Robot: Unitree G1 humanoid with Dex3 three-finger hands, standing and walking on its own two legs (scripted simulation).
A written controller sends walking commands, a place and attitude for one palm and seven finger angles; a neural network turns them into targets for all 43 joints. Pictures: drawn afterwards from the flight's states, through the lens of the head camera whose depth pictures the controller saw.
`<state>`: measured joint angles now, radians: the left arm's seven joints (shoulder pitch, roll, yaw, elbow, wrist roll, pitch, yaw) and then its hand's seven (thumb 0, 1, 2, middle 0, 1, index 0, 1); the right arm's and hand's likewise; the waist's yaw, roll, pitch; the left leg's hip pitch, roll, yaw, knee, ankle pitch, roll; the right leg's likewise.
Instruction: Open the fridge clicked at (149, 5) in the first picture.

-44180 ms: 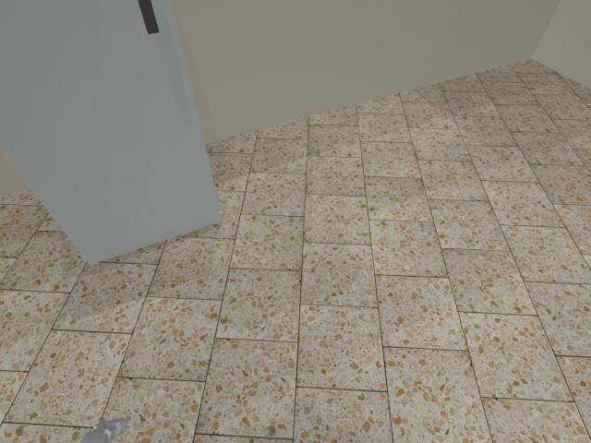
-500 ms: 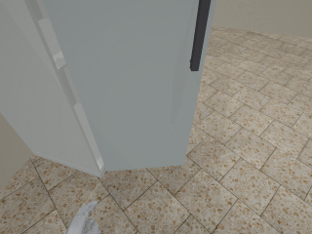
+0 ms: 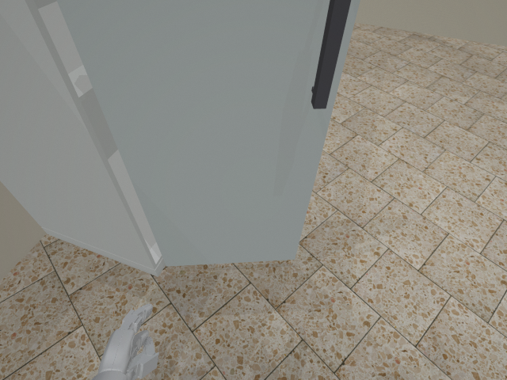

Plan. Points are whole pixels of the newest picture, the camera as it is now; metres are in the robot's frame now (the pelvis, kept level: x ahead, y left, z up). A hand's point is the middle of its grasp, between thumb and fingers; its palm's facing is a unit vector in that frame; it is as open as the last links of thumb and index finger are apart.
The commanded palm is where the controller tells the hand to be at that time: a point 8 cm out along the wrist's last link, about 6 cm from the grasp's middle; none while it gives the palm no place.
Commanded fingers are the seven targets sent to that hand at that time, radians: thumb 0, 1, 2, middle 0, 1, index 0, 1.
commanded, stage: let the arm hang, fingers relaxed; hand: right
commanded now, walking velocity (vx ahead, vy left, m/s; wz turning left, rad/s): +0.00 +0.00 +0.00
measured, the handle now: (331, 23) +0.65 -0.10 +0.26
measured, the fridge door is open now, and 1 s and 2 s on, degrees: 66 66 66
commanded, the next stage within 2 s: look to check the result in 1.14 s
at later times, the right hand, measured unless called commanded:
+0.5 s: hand out of the picture -0.05 -0.18 -0.18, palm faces +0.03 +0.99 -0.16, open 7.2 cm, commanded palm none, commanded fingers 0.00 -0.90 -0.90 0.20 0.30 0.20 0.30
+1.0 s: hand out of the picture +0.05 -0.22 -0.16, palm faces +0.01 +0.97 -0.25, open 7.4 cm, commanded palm none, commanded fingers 0.00 -0.90 -0.90 0.20 0.30 0.20 0.30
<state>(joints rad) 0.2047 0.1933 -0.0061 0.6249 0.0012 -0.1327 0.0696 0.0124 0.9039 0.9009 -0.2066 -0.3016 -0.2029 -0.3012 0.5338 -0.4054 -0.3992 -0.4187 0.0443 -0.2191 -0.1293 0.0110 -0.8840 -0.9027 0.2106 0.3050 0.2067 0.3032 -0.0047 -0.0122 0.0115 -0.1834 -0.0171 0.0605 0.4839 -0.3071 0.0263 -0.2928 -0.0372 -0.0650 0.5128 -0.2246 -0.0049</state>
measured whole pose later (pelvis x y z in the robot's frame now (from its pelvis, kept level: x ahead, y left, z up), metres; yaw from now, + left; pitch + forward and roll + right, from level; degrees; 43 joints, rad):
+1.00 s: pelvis -0.01 -0.02 +0.01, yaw -1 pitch +0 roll +0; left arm 0.16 0.21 0.01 1.13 0.03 0.01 0.02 0.00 0.91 0.90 -0.20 -0.30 -0.20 -0.30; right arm 0.14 -0.22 -0.01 1.12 -0.02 -0.01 -0.01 0.00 -0.90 -0.90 0.20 0.30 0.19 0.30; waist 0.01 -0.02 0.03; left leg -0.13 0.02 0.08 0.39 -0.25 0.01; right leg -0.24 0.00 -0.05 0.40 -0.15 -0.03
